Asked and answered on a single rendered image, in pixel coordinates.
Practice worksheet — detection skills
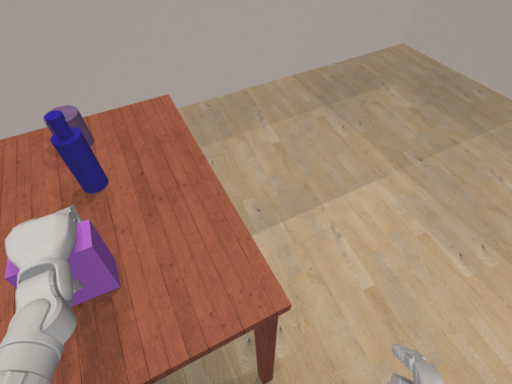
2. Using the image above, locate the robot left hand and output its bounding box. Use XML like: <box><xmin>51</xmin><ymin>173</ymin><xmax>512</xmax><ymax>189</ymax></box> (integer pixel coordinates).
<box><xmin>5</xmin><ymin>205</ymin><xmax>83</xmax><ymax>293</ymax></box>

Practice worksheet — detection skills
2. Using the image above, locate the robot left forearm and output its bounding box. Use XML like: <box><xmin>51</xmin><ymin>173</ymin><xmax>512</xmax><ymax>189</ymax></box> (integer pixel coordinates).
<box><xmin>0</xmin><ymin>258</ymin><xmax>77</xmax><ymax>384</ymax></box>

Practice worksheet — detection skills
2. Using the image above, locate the sponge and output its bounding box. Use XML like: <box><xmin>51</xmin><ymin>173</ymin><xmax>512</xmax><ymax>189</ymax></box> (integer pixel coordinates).
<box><xmin>5</xmin><ymin>219</ymin><xmax>120</xmax><ymax>307</ymax></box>

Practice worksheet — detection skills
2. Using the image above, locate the table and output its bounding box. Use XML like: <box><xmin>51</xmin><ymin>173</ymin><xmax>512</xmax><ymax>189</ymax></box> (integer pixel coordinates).
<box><xmin>0</xmin><ymin>94</ymin><xmax>291</xmax><ymax>384</ymax></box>

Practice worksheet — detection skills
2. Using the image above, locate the robot right hand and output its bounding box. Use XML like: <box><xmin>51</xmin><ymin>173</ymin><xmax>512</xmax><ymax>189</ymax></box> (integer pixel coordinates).
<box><xmin>387</xmin><ymin>344</ymin><xmax>445</xmax><ymax>384</ymax></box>

